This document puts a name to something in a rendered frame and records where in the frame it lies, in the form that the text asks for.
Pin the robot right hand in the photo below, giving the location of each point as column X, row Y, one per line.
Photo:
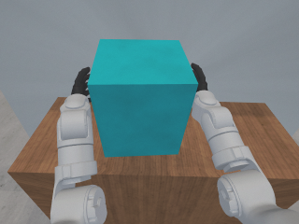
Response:
column 200, row 77

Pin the robot left forearm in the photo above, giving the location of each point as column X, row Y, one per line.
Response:
column 75, row 144

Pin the left robot upper arm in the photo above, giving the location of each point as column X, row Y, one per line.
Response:
column 79, row 205

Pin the robot right forearm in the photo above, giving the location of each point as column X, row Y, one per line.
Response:
column 228, row 150

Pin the pedestal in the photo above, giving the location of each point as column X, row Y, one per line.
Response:
column 165, row 189

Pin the carton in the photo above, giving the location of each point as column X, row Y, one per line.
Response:
column 142, row 91

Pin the robot left hand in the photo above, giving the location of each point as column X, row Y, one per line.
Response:
column 81, row 85

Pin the right robot upper arm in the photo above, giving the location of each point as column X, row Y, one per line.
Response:
column 246, row 195

